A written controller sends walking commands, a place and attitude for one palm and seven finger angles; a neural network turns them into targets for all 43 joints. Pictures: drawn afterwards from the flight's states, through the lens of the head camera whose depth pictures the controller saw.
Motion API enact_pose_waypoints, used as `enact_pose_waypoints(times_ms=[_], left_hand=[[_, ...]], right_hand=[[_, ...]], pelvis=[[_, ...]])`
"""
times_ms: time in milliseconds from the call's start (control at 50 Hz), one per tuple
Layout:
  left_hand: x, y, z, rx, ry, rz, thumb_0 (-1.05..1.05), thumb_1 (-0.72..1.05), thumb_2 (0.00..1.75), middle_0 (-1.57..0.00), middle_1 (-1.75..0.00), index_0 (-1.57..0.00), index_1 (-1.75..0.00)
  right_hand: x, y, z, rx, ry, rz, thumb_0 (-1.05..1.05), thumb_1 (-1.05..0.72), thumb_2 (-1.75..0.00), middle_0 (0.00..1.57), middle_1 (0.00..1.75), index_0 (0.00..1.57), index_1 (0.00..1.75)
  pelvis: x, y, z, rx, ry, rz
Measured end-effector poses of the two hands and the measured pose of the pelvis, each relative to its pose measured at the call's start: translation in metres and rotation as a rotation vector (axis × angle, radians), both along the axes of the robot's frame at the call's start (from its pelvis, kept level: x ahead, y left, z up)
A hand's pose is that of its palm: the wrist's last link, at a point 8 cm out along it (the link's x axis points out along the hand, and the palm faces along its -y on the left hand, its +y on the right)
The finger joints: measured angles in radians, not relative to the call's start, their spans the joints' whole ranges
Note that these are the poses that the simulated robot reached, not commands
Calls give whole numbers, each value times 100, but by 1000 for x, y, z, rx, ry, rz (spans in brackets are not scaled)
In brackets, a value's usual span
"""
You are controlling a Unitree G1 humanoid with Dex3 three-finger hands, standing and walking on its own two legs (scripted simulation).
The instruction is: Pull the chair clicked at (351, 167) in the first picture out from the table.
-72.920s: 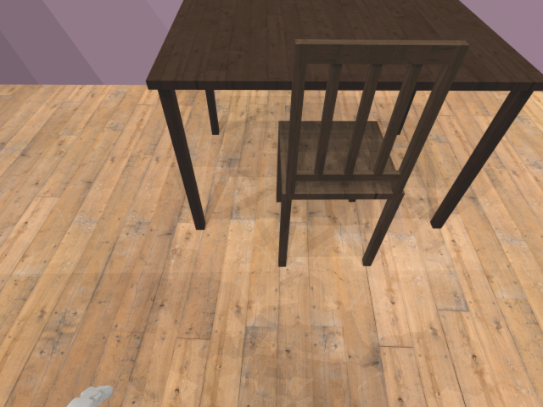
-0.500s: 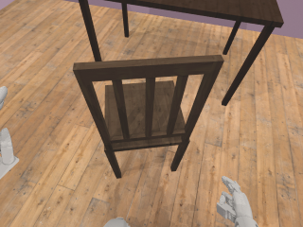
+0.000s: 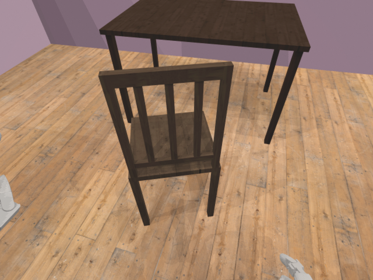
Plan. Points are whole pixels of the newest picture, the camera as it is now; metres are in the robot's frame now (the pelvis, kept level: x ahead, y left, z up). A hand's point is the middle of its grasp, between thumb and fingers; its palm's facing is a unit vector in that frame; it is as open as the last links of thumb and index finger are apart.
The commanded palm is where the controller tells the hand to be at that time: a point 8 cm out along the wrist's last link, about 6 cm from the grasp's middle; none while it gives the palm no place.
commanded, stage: stop stepping back and stand still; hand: left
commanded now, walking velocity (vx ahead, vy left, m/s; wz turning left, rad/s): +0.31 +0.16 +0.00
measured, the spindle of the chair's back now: (171, 125) +0.62 +0.08 -0.05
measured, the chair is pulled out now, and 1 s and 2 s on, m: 0.55 0.55 0.55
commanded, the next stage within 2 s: let the arm hang, fingers relaxed in 1.38 s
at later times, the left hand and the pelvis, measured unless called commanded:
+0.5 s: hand out of the picture +0.12 +0.29 +0.15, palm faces +0.50 -0.74 -0.44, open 7.4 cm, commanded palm +0.07 +0.31 +0.18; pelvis -0.06 +0.01 +0.00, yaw +2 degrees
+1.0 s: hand out of the picture +0.16 +0.29 +0.14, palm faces +0.38 -0.79 -0.48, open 7.4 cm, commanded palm +0.10 +0.33 +0.18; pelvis -0.03 +0.03 +0.01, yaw +2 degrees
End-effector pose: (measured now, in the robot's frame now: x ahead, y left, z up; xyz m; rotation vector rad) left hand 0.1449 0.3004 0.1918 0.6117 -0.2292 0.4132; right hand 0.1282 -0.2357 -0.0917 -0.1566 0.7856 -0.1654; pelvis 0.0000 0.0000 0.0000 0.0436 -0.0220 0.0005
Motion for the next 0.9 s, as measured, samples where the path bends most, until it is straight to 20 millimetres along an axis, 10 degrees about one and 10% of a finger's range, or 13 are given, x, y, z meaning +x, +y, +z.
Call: enact_pose_waypoints(times_ms=[240,400,560,780,900], left_hand=[[-45,-2,-2,-14,-74,-52,2,89,90,-21,-30,-21,-30],[-70,9,8,75,-111,26,1,89,90,-21,-30,-22,-30],[-69,20,-35,-137,-7,43,1,89,90,-21,-30,-21,-30],[-41,44,29,66,-134,-60,1,89,90,-21,-30,-21,-30],[-27,50,-5,10,51,-3,1,89,90,-20,-30,-21,-30]], right_hand=[[-67,-27,22,-109,-57,-62,2,-91,-90,20,30,19,30],[-53,-4,-15,-9,-10,28,1,-91,-90,20,30,20,30],[-48,20,15,-58,-18,74,1,-91,-90,21,30,20,30],[-22,57,34,-33,-85,72,1,-91,-90,20,30,20,30],[-11,64,19,29,-59,84,1,-91,-90,21,30,20,30]], pelvis=[[-41,2,1,-25,-12,31],[-60,-1,-13,-73,-35,54],[-61,12,-1,-41,-19,39],[-46,37,8,-74,-7,37],[-37,34,5,-54,3,20]])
